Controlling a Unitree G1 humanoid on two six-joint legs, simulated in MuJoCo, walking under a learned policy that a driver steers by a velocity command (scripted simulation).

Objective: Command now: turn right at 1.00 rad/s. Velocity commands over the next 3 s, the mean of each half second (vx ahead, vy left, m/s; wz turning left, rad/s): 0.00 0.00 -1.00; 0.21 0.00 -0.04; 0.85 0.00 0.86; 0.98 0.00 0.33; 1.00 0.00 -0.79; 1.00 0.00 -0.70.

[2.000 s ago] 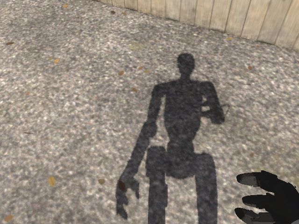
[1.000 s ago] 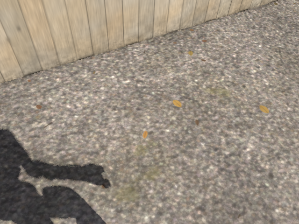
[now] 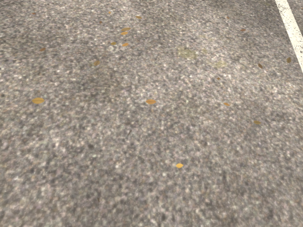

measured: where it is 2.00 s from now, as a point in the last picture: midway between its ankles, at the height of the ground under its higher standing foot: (164, 157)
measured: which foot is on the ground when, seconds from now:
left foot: down 0.00-0.26, up 0.28-0.74, down 0.76-1.00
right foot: up 0.00-0.24, down 0.26-0.76, up 0.78-1.00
